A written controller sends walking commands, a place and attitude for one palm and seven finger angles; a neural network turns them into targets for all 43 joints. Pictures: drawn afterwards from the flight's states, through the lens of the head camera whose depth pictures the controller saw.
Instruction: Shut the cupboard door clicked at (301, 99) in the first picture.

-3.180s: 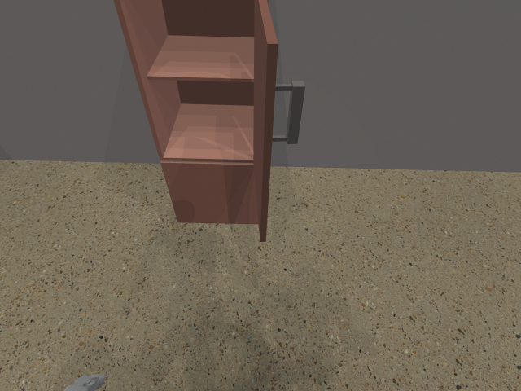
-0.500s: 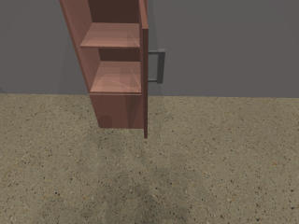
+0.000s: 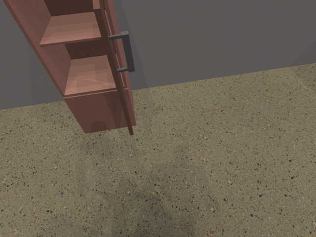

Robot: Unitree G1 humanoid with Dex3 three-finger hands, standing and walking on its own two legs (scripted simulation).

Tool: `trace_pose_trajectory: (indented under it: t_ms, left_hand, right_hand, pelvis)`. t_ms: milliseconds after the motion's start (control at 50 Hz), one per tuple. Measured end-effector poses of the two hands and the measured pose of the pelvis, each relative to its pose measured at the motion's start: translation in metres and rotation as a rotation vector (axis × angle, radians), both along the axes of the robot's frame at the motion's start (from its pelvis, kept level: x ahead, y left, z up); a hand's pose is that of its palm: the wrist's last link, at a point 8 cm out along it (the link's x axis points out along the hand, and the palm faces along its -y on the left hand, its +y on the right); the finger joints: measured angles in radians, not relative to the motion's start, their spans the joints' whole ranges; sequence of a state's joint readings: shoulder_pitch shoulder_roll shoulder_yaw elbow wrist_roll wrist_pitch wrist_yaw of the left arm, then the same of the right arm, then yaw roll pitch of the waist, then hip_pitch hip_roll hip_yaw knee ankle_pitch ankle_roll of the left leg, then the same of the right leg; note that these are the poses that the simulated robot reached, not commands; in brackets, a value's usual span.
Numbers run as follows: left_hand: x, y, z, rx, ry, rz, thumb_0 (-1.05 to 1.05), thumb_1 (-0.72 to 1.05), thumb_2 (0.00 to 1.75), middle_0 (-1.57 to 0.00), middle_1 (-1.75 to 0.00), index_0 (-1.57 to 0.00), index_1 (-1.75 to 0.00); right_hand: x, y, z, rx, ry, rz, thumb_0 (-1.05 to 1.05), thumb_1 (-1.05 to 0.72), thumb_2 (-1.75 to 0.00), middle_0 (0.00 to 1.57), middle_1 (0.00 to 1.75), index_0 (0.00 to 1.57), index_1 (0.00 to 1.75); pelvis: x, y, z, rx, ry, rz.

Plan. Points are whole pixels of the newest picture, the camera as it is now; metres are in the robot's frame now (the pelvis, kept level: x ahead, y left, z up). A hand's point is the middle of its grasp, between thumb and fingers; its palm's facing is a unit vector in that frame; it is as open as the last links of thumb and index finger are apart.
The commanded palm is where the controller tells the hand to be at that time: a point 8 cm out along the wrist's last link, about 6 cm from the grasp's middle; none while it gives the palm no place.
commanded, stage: walk around to get in front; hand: left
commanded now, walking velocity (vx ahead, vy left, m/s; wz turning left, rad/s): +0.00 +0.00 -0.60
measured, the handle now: (122, 54) +0.65 +0.18 +0.10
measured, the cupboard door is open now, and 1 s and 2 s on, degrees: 95 95 95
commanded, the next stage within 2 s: none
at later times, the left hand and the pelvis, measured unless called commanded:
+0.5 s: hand out of the picture +0.07 +0.19 -0.13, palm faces -0.15 -0.95 -0.27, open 7.4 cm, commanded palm none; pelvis -0.02 +0.00 +0.02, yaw -14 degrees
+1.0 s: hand (98, 235) +0.14 +0.20 -0.15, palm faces -0.54 -0.82 -0.21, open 7.4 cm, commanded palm none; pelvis -0.04 +0.06 +0.02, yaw -35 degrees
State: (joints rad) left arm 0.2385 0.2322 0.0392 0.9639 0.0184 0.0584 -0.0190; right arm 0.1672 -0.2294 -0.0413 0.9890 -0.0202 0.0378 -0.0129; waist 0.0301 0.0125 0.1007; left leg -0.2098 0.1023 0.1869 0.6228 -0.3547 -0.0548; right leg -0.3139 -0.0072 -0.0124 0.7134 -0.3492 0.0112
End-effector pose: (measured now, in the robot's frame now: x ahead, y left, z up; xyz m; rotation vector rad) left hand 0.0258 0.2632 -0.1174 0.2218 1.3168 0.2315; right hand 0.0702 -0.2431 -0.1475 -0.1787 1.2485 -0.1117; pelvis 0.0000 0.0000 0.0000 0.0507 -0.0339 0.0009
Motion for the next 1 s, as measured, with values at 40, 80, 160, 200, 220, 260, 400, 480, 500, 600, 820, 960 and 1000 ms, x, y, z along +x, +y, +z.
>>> trace_pose_trajectory:
  t_ms: [40, 80, 160, 200, 220, 260, 400, 480, 500, 600, 820, 960, 1000]
  left_hand:
    - [-0.001, -0.011, 0.000, 0.009, -0.007, -0.015, 0.00, 0.90, 0.90, -0.20, -0.30, -0.20, -0.30]
    - [-0.004, -0.021, 0.004, 0.009, -0.004, -0.012, 0.00, 0.90, 0.90, -0.20, -0.30, -0.20, -0.30]
    - [-0.006, -0.036, 0.014, -0.006, 0.015, -0.030, 0.00, 0.90, 0.90, -0.20, -0.30, -0.20, -0.30]
    - [-0.004, -0.041, 0.017, -0.013, 0.021, -0.050, 0.00, 0.90, 0.90, -0.20, -0.30, -0.20, -0.30]
    - [-0.002, -0.043, 0.019, -0.016, 0.022, -0.060, 0.01, 0.90, 0.90, -0.21, -0.30, -0.20, -0.30]
    - [0.003, -0.045, 0.020, -0.018, 0.020, -0.080, 0.01, 0.90, 0.90, -0.21, -0.30, -0.20, -0.30]
    - [0.027, -0.038, 0.021, -0.021, -0.020, -0.152, 0.01, 0.90, 0.90, -0.21, -0.30, -0.20, -0.30]
    - [0.042, -0.027, 0.018, -0.023, -0.039, -0.204, 0.00, 0.90, 0.90, -0.21, -0.30, -0.20, -0.30]
    - [0.045, -0.023, 0.017, -0.025, -0.042, -0.217, 0.00, 0.90, 0.90, -0.21, -0.30, -0.20, -0.30]
    - [0.065, -0.002, 0.010, -0.035, -0.055, -0.286, 0.00, 0.90, 0.90, -0.20, -0.30, -0.20, -0.30]
    - [0.110, 0.026, 0.001, -0.074, -0.065, -0.446, 0.01, 0.90, 0.90, -0.20, -0.30, -0.20, -0.30]
    - [0.127, -0.004, -0.001, -0.085, -0.007, -0.584, 0.01, 0.91, 0.90, -0.20, -0.30, -0.20, -0.30]
    - [0.135, -0.023, -0.001, -0.092, -0.012, -0.633, 0.01, 0.91, 0.90, -0.20, -0.30, -0.20, -0.30]
  right_hand:
    - [-0.007, -0.008, -0.007, 0.010, 0.017, -0.026, 0.01, -0.90, -0.89, 0.20, 0.30, 0.21, 0.30]
    - [-0.012, -0.014, -0.003, 0.013, 0.031, -0.045, 0.01, -0.90, -0.89, 0.20, 0.30, 0.21, 0.30]
    - [-0.016, -0.028, 0.013, 0.006, 0.019, -0.079, 0.01, -0.91, -0.89, 0.20, 0.30, 0.21, 0.30]
    - [-0.018, -0.035, 0.020, -0.005, 0.001, -0.103, 0.01, -0.91, -0.89, 0.20, 0.30, 0.21, 0.30]
    - [-0.018, -0.038, 0.023, -0.012, -0.008, -0.115, 0.01, -0.91, -0.89, 0.20, 0.30, 0.21, 0.30]
    - [-0.020, -0.044, 0.028, -0.026, -0.024, -0.137, 0.01, -0.91, -0.89, 0.20, 0.30, 0.20, 0.30]
    - [-0.030, -0.050, 0.038, -0.071, -0.065, -0.199, 0.01, -0.91, -0.90, 0.20, 0.30, 0.20, 0.30]
    - [-0.036, -0.041, 0.044, -0.083, -0.094, -0.232, 0.01, -0.91, -0.90, 0.19, 0.30, 0.20, 0.30]
    - [-0.038, -0.038, 0.046, -0.085, -0.101, -0.240, 0.01, -0.91, -0.90, 0.19, 0.30, 0.20, 0.30]
    - [-0.052, -0.013, 0.054, -0.102, -0.135, -0.291, 0.01, -0.91, -0.90, 0.20, 0.30, 0.20, 0.30]
    - [-0.141, 0.045, 0.064, -0.140, -0.052, -0.454, 0.01, -0.90, -0.89, 0.20, 0.30, 0.21, 0.30]
    - [-0.195, 0.067, 0.056, -0.110, -0.012, -0.610, 0.01, -0.90, -0.89, 0.20, 0.30, 0.21, 0.30]
    - [-0.215, 0.072, 0.050, -0.093, 0.016, -0.655, 0.01, -0.90, -0.89, 0.20, 0.30, 0.21, 0.30]
  pelvis:
    - [-0.002, -0.008, -0.003, -0.011, 0.002, -0.008]
    - [-0.004, -0.014, 0.002, -0.010, 0.005, -0.013]
    - [-0.007, -0.022, 0.016, 0.001, 0.024, -0.058]
    - [-0.009, -0.025, 0.020, 0.004, 0.035, -0.082]
    - [-0.009, -0.025, 0.022, 0.006, 0.039, -0.094]
    - [-0.010, -0.025, 0.024, 0.006, 0.046, -0.116]
    - [-0.015, -0.017, 0.025, -0.007, 0.054, -0.190]
    - [-0.018, -0.005, 0.024, -0.012, 0.057, -0.237]
    - [-0.019, -0.002, 0.024, -0.013, 0.058, -0.249]
    - [-0.025, 0.022, 0.022, -0.025, 0.067, -0.307]
    - [-0.030, 0.059, 0.024, -0.065, 0.052, -0.466]
    - [-0.035, 0.060, 0.023, -0.069, 0.051, -0.580]
    - [-0.039, 0.057, 0.021, -0.067, 0.053, -0.609]
